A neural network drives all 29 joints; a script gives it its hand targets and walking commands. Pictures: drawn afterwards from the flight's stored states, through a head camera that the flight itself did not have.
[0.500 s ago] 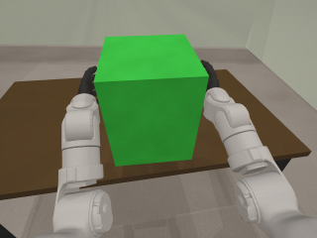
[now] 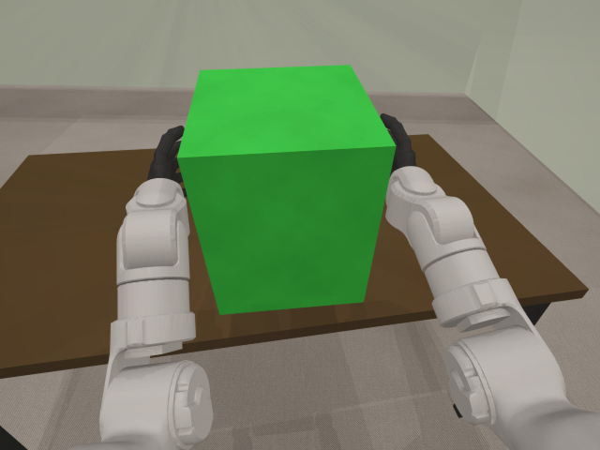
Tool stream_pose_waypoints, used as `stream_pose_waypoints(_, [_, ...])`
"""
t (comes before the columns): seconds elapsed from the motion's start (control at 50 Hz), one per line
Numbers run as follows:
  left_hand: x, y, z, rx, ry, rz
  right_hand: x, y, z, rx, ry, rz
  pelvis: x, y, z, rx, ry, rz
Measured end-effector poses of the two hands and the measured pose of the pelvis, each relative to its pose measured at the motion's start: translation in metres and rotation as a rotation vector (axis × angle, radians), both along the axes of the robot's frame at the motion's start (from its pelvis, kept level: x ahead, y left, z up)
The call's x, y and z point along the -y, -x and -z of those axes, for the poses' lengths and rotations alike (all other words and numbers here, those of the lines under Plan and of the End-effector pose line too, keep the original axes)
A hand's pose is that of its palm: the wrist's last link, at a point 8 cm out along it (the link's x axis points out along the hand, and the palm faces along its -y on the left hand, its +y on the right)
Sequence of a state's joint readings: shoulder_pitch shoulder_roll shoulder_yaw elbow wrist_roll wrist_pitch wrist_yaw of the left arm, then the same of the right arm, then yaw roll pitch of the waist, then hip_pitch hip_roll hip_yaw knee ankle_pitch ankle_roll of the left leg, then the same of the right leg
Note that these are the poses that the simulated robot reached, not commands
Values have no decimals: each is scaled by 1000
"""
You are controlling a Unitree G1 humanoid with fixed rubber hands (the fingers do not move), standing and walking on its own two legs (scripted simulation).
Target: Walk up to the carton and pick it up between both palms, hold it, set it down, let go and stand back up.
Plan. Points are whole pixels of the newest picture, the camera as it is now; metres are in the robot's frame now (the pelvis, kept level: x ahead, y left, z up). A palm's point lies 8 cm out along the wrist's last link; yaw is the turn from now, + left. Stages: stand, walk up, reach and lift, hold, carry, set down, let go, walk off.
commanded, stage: hold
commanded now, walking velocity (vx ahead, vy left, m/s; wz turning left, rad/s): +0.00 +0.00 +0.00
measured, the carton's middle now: (284, 190) +0.39 +0.01 +0.21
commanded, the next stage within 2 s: none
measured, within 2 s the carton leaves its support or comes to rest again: neither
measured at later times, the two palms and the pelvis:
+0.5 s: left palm (163, 189) +0.37 +0.16 +0.23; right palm (395, 174) +0.37 -0.13 +0.24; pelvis +0.00 +0.00 +0.00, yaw +0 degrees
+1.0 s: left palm (170, 188) +0.37 +0.15 +0.23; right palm (400, 173) +0.37 -0.14 +0.24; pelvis +0.01 +0.00 +0.00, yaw +0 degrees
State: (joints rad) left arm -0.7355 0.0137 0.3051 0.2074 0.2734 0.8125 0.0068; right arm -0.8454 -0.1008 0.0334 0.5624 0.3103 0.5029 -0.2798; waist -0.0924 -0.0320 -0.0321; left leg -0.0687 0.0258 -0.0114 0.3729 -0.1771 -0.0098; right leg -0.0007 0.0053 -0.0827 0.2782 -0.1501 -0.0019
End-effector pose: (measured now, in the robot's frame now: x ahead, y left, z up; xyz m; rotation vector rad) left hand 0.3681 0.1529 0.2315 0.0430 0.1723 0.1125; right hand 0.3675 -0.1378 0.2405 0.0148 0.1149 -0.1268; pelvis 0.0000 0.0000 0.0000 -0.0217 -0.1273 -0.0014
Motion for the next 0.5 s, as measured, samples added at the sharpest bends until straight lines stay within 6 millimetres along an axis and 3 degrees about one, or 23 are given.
stream_pose_waypoints(0.2, [-2,-1,-1,0,11,-3,-3,-1,-7,-1,1,-1,0,-1,0,-5,-3,7])
stream_pose_waypoints(0.5, [-4,-2,4,-6,9,-1,-4,-2,1,-8,-6,2,-3,-3,0,-7,2,0])
